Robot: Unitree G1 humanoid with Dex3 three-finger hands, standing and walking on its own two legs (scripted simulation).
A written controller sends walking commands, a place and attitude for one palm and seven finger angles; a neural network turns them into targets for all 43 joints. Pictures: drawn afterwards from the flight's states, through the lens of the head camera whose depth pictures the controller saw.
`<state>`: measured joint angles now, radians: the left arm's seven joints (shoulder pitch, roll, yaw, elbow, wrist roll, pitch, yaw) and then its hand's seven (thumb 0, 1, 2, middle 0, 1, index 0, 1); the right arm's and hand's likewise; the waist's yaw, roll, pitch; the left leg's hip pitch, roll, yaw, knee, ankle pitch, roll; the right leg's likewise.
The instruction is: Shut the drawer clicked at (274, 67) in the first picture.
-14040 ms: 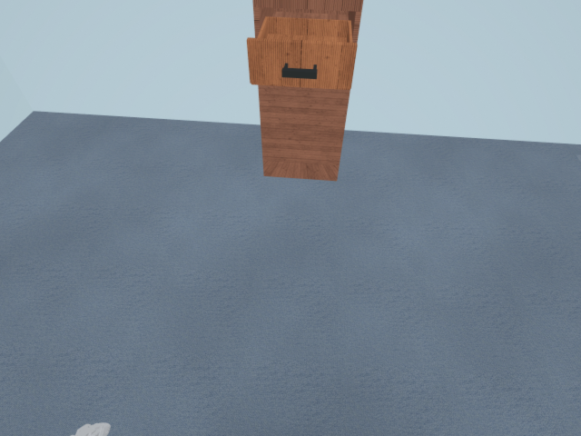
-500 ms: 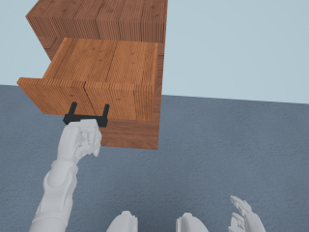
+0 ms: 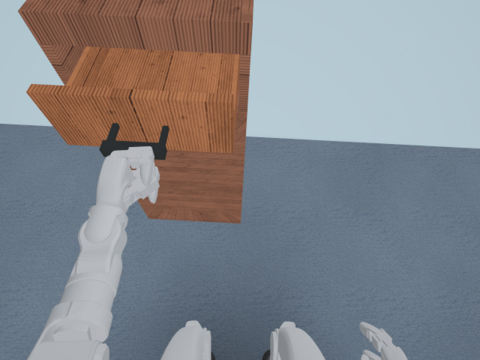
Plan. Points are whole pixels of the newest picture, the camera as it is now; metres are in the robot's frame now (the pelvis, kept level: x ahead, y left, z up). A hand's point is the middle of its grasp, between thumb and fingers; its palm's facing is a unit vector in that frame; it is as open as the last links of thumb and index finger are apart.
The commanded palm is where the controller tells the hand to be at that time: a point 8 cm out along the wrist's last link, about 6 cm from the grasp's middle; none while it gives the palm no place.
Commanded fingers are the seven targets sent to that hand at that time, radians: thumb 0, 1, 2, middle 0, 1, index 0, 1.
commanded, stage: push the drawer shut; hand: left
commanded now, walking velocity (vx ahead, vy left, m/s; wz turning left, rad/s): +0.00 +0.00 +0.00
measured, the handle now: (137, 140) +0.48 +0.19 +0.04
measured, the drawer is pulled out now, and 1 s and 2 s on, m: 0.12 0.00 0.00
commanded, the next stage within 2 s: pull the fist back off the drawer in 1.38 s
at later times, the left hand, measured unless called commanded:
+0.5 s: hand (159, 150) +0.46 +0.15 +0.04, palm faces -0.06 -1.00 -0.04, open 3.0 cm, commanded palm +0.44 +0.20 +0.05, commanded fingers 0.00 0.90 0.90 -1.40 -1.60 -1.40 -1.60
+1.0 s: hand (166, 124) +0.52 +0.14 +0.04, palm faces -0.04 -1.00 -0.04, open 3.0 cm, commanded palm +0.50 +0.19 +0.05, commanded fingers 0.00 0.90 0.90 -1.40 -1.60 -1.40 -1.60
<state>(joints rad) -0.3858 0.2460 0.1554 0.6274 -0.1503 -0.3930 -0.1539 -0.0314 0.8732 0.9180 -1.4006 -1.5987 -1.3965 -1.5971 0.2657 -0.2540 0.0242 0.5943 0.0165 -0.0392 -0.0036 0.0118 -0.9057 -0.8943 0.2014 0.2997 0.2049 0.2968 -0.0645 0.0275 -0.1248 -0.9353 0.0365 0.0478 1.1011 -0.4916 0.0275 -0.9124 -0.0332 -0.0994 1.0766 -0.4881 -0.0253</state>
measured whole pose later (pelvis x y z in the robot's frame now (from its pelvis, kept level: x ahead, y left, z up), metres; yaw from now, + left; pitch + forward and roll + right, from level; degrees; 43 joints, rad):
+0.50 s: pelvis +0.00 +0.00 +0.00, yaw -1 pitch +21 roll -1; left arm -0.65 0.33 0.28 0.92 -0.13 -0.44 -0.20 -0.02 0.83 0.88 -1.40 -1.60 -1.40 -1.60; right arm 0.32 -0.26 0.02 0.62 0.00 0.01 0.01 0.01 -0.91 -0.89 0.20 0.30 0.20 0.30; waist -0.12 0.03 -0.12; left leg -0.99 0.05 0.05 1.12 -0.49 0.03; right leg -0.98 -0.02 -0.09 1.09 -0.48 -0.03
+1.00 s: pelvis -0.01 +0.00 -0.02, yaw -2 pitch +25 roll -3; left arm -0.92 0.43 0.35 1.17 -0.04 -0.45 -0.16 -0.02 0.83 0.90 -1.40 -1.60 -1.40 -1.60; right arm 0.34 -0.26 0.04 0.62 -0.03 0.05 0.02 0.01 -0.91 -0.89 0.20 0.30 0.21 0.30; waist -0.19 0.04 -0.12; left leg -1.11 0.06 0.04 1.17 -0.50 0.04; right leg -1.08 -0.01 -0.10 1.12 -0.47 -0.02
